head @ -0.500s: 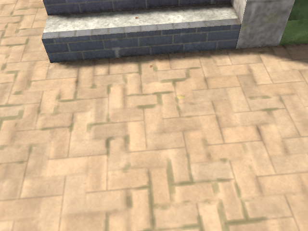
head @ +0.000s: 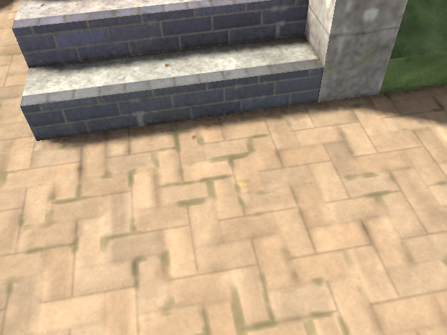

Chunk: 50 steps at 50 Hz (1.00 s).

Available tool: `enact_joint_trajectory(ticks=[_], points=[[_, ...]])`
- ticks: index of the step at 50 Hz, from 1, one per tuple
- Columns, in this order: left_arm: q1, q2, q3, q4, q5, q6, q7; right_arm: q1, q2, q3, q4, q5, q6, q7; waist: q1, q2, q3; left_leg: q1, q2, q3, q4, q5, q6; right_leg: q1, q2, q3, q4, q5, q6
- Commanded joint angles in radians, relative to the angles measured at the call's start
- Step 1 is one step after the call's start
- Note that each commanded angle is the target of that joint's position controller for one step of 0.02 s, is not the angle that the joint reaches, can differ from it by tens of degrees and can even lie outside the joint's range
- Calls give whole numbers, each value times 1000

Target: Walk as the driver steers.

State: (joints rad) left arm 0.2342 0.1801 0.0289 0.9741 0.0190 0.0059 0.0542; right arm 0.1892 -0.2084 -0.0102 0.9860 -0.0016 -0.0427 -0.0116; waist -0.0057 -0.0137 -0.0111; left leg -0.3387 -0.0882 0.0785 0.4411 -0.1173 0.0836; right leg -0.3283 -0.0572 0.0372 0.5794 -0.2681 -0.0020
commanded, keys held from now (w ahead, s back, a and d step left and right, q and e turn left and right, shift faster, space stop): shift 0.24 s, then w+shift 0.76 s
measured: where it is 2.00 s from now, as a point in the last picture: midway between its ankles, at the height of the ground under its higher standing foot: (205, 153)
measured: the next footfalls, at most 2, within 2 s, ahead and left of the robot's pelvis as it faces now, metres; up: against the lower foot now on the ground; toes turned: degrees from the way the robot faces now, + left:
left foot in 0.58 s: +0.19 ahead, +0.12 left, +0.00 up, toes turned +5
right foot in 1.00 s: +0.66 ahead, -0.03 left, +0.00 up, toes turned -3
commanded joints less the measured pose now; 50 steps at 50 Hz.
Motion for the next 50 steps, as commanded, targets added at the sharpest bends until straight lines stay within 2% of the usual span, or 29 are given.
enact_joint_trajectory(ticks=[1,3,6,8,12,13,14,15,17,19,21,23,24,25,26,27,28,29,30,31,32,33,35,37,41,44,47,49,50], points=[[121,163,35,28,-5,-1,1,34,-106,-26,-40,14,4,-14,-18,-97,99,-111,119,-151,-178,-385,-8,37,-33,41,-180,-161,-78],[84,93,24,34,-5,-25,-2,20,-100,-26,-34,-1,10,-25,-17,-130,89,61,102,-114,-84,-247,-19,-95,-24,51,-265,-270,-60],[52,78,26,36,-13,-50,-4,45,-81,-23,-10,-12,16,-27,-26,-76,54,106,107,-107,-59,-182,-6,-62,-10,36,-243,-160,-29],[81,75,26,48,-18,-54,-3,35,-79,-22,-3,-7,14,-23,-10,-23,48,81,114,-116,-67,-176,4,-10,1,20,-214,-77,-27],[114,75,24,66,-17,-54,-6,24,-72,-20,7,0,9,-17,4,-1,12,103,114,-110,-42,-58,5,51,7,6,-176,53,-32],[155,91,32,81,-24,-52,-6,58,-89,-27,25,8,11,-17,10,4,-32,113,90,-88,-16,-261,19,66,26,-11,-162,-131,-51],[169,118,41,79,-33,-53,-7,73,-113,-37,29,21,10,-16,10,7,6,67,93,-104,-11,-496,38,28,19,9,-158,-339,-82],[174,125,44,68,-42,-61,-9,70,-125,-43,21,31,1,-13,14,24,68,8,129,-160,-27,-648,60,-26,-11,54,-171,-482,-116],[169,125,46,51,-58,-96,-14,37,-111,-43,-11,44,-38,-5,20,9,123,-58,183,-228,-50,-585,77,-21,-81,144,-224,-452,-163],[222,145,58,64,-50,-118,-20,-48,-84,-43,-50,40,-70,6,54,-51,92,-170,145,-144,40,-377,34,151,-147,233,-323,-389,-200],[260,173,73,68,-54,-126,-26,-120,-48,-31,-87,48,-86,18,71,-155,108,-327,117,-54,207,-209,22,304,-296,430,-428,-419,-258],[272,158,70,52,-51,-131,-30,-126,-67,-31,-103,52,-95,24,70,-135,114,-418,155,-88,318,-275,42,355,-334,452,-430,-374,-260],[278,148,71,61,36,-112,-52,-135,-94,-42,-124,-52,-70,54,77,-135,95,-380,138,-39,264,-302,33,366,-271,362,-451,-393,-239],[230,143,73,49,36,-103,-59,-135,-80,-45,-133,-57,-61,69,57,-147,126,-283,123,-16,206,-264,24,285,-231,290,-448,-336,-217],[182,152,76,36,24,-98,-64,-92,-68,-46,-126,-43,-57,76,26,-141,126,-142,94,21,148,-222,14,194,-187,216,-435,-294,-198],[122,164,79,24,12,-94,-67,9,-53,-46,-97,-33,-55,78,-34,-116,119,63,57,68,60,-152,6,65,-140,130,-383,-259,-178],[85,175,80,15,3,-99,-68,154,-73,-59,-50,-30,-53,70,-98,-60,75,324,23,88,55,-133,2,-84,-96,63,-275,-125,-163],[31,179,77,0,7,-111,-69,390,-140,-86,12,-36,-58,49,-222,55,-13,620,92,-26,39,-233,25,-266,-33,-22,18,61,-141],[-19,89,54,-68,-3,-125,-75,556,-284,-118,40,-59,-63,29,-267,401,-93,751,409,-561,-209,-682,101,-497,77,-128,457,-131,-91],[-68,105,59,-94,11,-133,-81,467,-214,-93,24,-56,-55,20,-198,289,-25,648,473,-835,-314,-756,155,-630,91,15,622,-173,-119],[-120,103,55,-112,9,-130,-89,332,-191,-85,-12,-55,-51,18,-133,137,78,578,470,-702,-275,-694,151,-711,-6,21,695,-66,-134],[-104,106,53,-100,13,-130,-102,282,-162,-79,-30,-46,-55,24,-102,48,75,504,422,-601,-281,-608,137,-659,-38,15,679,14,-131],[-67,86,49,-90,35,-111,-116,228,-103,-56,-38,-31,-65,25,-31,52,94,386,343,-433,-333,-445,100,-565,-74,-1,607,72,-100],[-105,71,41,-113,34,-87,-127,266,-78,-44,-15,-21,-78,20,-17,78,128,361,298,-330,-359,-276,94,-579,-74,-41,588,111,-74],[-313,63,15,-216,21,-77,-132,300,-81,-37,-5,-17,-94,21,-18,50,200,251,238,-160,-425,68,99,-487,-44,-116,289,248,-55],[-388,57,-1,-255,6,-74,-133,324,-114,-37,8,-3,-104,15,-17,55,213,247,267,-93,-517,339,95,-284,6,-179,90,337,-98],[-320,107,11,-250,5,-74,-105,345,-168,-43,22,-10,-99,13,31,113,95,440,290,-31,-302,1004,67,-137,107,-222,47,256,-150],[-16,183,42,-171,5,-74,-78,323,-220,-59,29,-31,-71,-6,177,164,-85,441,312,-23,95,1162,52,174,159,-191,44,122,-183],[185,229,66,-111,12,-72,-62,283,-224,-64,20,-34,-59,-10,277,143,-164,309,276,-10,394,1003,45,408,114,-149,-10,81,-201]])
